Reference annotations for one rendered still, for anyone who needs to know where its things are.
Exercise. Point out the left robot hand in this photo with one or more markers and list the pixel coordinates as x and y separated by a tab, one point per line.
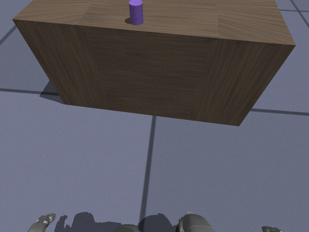
42	223

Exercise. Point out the can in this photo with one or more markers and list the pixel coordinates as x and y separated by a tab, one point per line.
136	12

